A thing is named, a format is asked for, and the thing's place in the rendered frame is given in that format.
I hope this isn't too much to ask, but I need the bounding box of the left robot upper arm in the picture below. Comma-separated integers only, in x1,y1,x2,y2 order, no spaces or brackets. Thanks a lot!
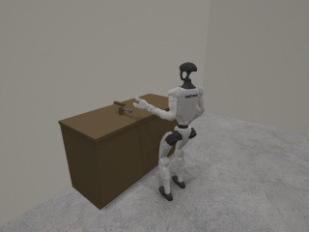
167,87,181,121

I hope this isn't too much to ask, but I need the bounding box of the right robot upper arm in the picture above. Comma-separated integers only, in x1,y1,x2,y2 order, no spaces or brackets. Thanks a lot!
195,86,205,114

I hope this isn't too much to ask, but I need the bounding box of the left robot forearm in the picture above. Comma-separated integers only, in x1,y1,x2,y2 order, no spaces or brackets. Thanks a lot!
146,104,173,120

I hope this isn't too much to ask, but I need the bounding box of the robot right thigh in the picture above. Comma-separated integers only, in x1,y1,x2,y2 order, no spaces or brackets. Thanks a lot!
174,126,197,159

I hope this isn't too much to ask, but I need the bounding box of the robot left hand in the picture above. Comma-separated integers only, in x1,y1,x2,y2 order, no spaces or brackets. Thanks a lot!
133,97,148,110

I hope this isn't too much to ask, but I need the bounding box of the right robot forearm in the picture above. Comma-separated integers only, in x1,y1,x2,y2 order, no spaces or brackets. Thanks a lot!
189,112,204,122

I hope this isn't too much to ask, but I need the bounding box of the counter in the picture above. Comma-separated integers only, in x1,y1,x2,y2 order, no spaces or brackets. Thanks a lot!
58,94,179,210

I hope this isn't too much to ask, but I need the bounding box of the right robot shin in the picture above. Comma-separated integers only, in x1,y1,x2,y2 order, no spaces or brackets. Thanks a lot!
175,150,185,182

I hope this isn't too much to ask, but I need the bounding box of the tap lever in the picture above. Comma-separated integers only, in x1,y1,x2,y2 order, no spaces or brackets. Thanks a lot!
122,108,133,113

